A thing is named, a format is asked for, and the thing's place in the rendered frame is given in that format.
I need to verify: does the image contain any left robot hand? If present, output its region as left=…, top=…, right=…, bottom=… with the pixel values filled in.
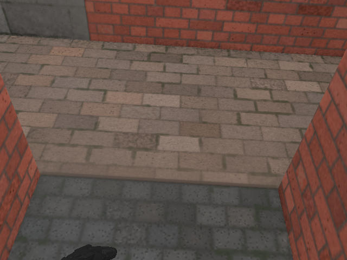
left=61, top=244, right=117, bottom=260

